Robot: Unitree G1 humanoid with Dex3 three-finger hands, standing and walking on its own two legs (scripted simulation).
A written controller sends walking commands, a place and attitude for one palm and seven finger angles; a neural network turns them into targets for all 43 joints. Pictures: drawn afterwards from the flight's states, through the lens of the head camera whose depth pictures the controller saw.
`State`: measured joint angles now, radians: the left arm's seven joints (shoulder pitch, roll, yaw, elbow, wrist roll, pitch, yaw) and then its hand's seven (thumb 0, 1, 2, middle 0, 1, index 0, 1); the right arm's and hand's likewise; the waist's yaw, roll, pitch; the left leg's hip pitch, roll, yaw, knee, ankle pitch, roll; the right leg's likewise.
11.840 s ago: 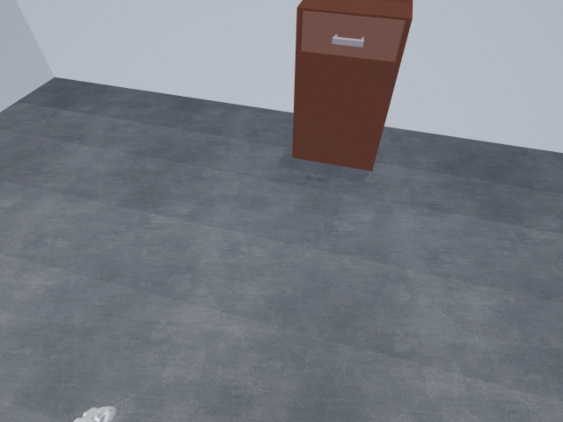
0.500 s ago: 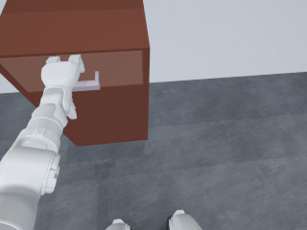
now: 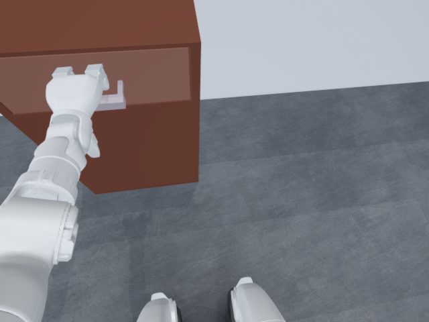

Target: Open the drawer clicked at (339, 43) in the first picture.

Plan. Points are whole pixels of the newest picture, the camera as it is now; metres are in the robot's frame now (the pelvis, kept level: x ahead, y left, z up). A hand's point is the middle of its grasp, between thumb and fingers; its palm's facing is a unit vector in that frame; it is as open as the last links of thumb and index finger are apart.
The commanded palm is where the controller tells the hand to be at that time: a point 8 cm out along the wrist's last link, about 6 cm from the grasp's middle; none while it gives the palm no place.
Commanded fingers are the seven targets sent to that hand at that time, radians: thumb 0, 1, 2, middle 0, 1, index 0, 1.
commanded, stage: lower the fingers behind the handle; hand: left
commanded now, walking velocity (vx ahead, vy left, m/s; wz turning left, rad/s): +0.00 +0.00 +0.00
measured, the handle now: (93, 95) +0.58 +0.19 -0.02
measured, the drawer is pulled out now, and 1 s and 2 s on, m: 0.00 0.00 0.00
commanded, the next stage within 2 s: close the thumb around the handle in 1.00 s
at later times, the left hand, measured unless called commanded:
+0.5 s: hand (94, 122) +0.53 +0.19 -0.03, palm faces -0.07 -0.02 -1.00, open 13.8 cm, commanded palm +0.52 +0.18 +0.02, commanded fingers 0.00 -0.50 0.30 -0.30 -1.20 -0.30 -1.20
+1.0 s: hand (94, 123) +0.53 +0.19 -0.04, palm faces -0.08 -0.02 -1.00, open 13.8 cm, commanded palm +0.51 +0.18 +0.01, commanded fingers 0.00 -0.50 0.30 -0.30 -1.20 -0.30 -1.20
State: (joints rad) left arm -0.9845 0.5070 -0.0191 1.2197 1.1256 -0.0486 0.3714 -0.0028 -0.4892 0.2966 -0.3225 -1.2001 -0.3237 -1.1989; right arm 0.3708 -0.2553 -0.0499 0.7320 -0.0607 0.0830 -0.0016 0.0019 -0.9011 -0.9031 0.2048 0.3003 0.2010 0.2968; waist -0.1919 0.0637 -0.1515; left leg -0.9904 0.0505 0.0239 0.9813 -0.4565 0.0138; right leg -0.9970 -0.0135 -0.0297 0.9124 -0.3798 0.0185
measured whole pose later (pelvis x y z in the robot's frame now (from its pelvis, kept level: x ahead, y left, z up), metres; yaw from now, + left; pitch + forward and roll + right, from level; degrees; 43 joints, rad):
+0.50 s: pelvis -0.01 +0.00 -0.02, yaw +0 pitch +29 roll -3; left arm -1.01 0.51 -0.02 1.23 1.14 -0.03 0.41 0.00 -0.49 0.30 -0.32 -1.20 -0.32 -1.20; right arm 0.35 -0.25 -0.04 0.73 -0.07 0.07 0.01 0.00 -0.90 -0.90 0.20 0.30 0.20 0.30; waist -0.20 0.07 -0.16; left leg -1.12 0.05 0.01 1.11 -0.50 0.02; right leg -1.12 -0.01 -0.04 1.02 -0.42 0.02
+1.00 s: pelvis -0.01 +0.00 -0.03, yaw +0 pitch +30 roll -3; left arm -1.00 0.53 -0.01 1.20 1.13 -0.05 0.38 0.00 -0.49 0.30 -0.31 -1.20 -0.32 -1.20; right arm 0.35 -0.25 -0.03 0.72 -0.06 0.07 0.00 0.00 -0.90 -0.90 0.20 0.30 0.20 0.30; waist -0.20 0.08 -0.16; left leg -1.16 0.06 0.01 1.14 -0.50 0.01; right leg -1.16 -0.01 -0.04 1.06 -0.42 0.02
